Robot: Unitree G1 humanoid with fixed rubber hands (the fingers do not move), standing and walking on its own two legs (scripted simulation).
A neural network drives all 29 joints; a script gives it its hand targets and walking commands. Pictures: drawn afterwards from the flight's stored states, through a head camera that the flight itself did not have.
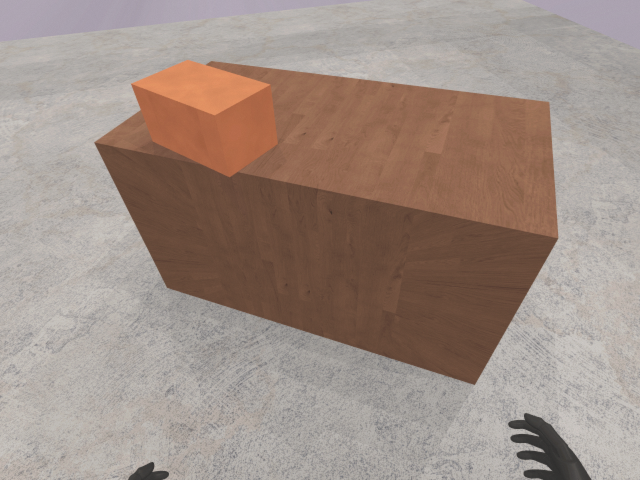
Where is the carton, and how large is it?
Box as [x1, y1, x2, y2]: [131, 60, 277, 176]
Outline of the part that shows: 131,83 153,141 228,176 239,170 277,143 269,84 189,60 186,60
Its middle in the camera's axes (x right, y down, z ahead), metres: -0.29 -0.34 +1.02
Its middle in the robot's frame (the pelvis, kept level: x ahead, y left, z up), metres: +1.01 +0.30 -0.01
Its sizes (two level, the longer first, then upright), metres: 0.306 0.184 0.164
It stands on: a pedestal, 0.67 m high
